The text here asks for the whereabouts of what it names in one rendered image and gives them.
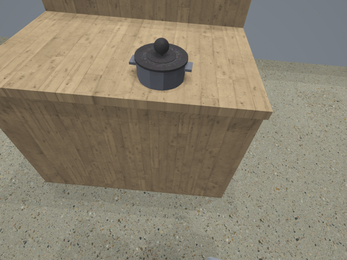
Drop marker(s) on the lid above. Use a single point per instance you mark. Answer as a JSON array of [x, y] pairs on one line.
[[174, 59]]

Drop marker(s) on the pot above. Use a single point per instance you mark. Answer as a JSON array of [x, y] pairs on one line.
[[161, 81]]

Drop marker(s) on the table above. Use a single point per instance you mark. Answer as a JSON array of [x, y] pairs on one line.
[[74, 106]]

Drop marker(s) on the knob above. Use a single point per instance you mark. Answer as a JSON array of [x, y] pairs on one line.
[[161, 45]]

